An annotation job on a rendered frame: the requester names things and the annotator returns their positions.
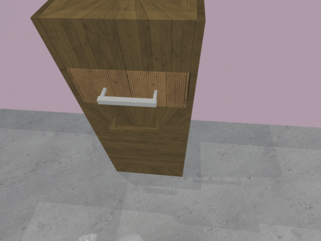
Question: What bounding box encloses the handle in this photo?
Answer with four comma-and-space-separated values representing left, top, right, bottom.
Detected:
97, 88, 157, 107
110, 125, 159, 135

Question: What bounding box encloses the drawer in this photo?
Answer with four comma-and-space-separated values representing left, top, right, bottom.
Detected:
67, 68, 189, 108

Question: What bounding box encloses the cabinet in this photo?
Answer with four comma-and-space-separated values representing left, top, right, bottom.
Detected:
30, 0, 206, 177

